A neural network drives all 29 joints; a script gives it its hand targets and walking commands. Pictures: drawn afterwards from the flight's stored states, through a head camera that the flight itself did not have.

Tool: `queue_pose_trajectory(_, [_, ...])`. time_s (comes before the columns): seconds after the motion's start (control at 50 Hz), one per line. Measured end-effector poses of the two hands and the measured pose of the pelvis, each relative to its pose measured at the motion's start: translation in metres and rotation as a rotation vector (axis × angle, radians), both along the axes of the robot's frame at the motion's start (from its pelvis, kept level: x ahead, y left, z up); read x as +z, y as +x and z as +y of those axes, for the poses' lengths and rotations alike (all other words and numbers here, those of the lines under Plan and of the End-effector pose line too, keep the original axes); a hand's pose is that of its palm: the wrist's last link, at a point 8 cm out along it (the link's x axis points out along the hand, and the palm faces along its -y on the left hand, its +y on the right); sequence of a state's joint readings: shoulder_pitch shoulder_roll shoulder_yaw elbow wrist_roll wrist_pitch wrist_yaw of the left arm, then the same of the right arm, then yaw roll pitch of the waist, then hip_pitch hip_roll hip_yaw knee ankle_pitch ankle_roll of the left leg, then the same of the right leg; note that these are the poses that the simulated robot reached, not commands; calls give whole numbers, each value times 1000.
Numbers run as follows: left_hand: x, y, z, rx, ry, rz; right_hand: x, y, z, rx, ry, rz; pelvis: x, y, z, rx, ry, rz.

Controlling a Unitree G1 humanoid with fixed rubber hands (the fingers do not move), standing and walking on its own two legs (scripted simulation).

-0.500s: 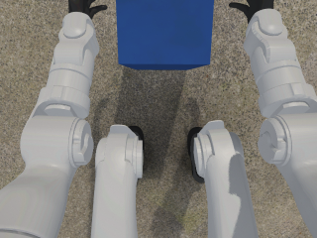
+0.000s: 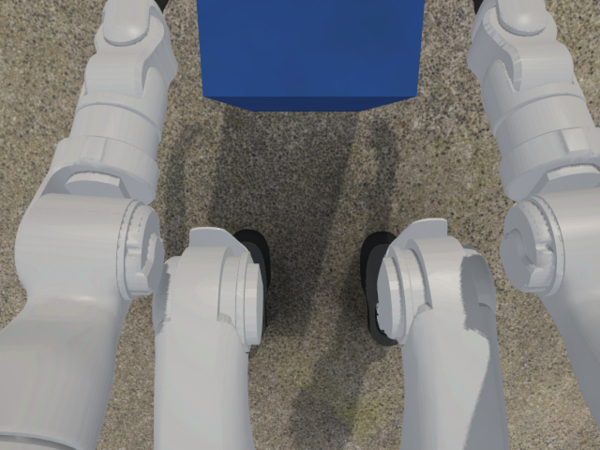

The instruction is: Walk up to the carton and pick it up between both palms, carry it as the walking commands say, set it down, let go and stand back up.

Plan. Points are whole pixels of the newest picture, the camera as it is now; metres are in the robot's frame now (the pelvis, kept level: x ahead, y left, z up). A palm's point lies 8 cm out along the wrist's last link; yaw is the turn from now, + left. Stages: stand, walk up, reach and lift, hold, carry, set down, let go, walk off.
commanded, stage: reach and lift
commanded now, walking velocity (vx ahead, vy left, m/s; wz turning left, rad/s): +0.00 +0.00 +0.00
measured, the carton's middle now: (307, 9) +0.54 +0.01 -0.23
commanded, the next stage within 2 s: none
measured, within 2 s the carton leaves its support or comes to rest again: leaves its support in 1.18 s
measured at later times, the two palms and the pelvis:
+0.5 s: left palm out of the picture +0.55 +0.14 -0.17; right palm out of the picture +0.54 -0.13 -0.17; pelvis +0.00 +0.00 +0.01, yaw +0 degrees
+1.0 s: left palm out of the picture +0.55 +0.13 -0.17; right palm out of the picture +0.54 -0.13 -0.17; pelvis +0.01 +0.00 -0.01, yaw +0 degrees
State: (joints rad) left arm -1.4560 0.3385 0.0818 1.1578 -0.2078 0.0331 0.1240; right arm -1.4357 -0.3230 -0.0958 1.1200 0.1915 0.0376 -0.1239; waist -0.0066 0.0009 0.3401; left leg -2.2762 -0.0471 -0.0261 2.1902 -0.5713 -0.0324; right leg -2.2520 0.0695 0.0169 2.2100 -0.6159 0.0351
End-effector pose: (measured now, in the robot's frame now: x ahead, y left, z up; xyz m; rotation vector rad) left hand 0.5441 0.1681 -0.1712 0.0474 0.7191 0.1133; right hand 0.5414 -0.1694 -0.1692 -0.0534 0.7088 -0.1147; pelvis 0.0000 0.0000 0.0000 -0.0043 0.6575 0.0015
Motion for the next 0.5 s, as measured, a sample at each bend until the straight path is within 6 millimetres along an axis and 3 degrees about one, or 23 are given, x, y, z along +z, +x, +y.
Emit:
queue_pose_trajectory(0.2, [-1,-3,-9,-16,-10,11,-2,-5,7,5,15,14,3,-6,1,1,-2,-9])
queue_pose_trajectory(0.5, [0,1,-31,-40,-12,-3,-3,0,39,44,46,4,6,-4,1,1,1,-6])
